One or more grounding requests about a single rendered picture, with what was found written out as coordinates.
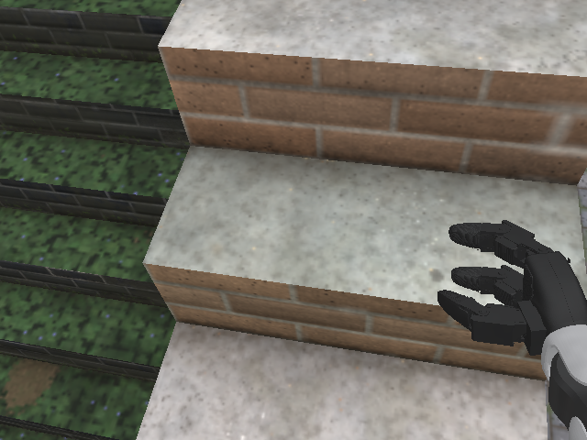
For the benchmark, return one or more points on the robot right forearm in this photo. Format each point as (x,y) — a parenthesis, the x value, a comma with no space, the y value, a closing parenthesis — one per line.
(564,362)

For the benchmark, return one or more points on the right robot hand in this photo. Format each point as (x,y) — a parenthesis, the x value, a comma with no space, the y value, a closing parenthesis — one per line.
(546,298)

